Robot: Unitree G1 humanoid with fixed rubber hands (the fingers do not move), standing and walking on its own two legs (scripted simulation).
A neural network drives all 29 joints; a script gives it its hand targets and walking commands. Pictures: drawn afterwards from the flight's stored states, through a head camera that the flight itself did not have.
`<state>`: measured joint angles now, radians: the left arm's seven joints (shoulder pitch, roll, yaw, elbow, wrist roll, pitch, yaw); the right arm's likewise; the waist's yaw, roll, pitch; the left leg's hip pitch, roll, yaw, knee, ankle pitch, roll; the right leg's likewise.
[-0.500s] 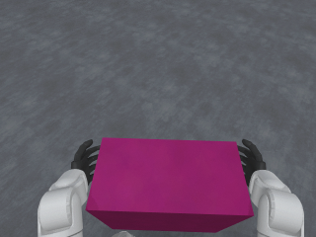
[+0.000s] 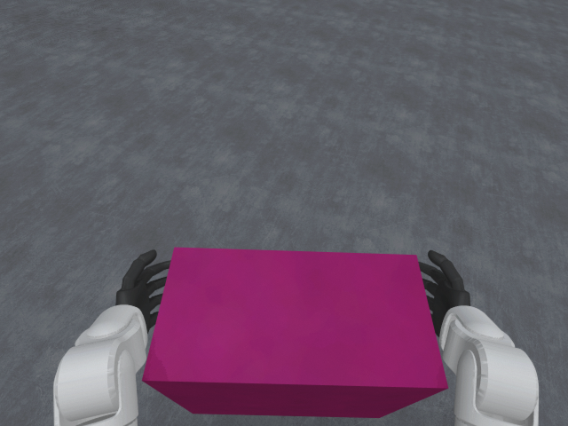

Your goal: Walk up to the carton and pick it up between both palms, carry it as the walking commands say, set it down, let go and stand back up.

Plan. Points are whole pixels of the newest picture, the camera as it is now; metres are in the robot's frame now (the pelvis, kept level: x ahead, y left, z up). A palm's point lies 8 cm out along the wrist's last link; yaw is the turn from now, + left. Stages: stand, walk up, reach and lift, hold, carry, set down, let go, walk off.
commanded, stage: carry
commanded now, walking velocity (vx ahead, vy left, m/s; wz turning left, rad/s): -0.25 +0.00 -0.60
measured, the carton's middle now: (290, 344) +0.24 +0.02 -0.01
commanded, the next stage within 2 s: none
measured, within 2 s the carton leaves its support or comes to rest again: neither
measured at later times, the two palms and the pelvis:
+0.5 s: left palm out of the picture +0.10 +0.11 +0.06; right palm out of the picture +0.00 -0.26 +0.08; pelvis -0.19 +0.00 +0.00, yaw -17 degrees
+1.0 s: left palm out of the picture -0.08 +0.02 +0.07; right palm out of the picture -0.31 -0.28 +0.07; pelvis -0.38 +0.03 +0.00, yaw -35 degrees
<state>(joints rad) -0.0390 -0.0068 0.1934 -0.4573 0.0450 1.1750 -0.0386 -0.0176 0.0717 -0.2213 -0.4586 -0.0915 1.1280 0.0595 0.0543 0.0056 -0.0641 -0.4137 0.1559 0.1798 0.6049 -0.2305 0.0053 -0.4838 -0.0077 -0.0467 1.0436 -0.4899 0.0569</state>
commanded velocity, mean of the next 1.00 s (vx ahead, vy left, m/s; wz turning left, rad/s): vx -0.25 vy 0.00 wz -0.60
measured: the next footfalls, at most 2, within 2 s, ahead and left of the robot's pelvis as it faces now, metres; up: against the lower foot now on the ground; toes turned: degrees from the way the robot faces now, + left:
right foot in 0.08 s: -0.04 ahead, -0.15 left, +0.00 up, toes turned -9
left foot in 0.46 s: -0.13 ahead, +0.09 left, +0.00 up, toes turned -10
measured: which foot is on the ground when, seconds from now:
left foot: down 0.00-0.10, up 0.12-0.44, down 0.46-0.78, up 0.80-1.00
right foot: up 0.00-0.06, down 0.08-0.46, up 0.48-0.76, down 0.78-1.00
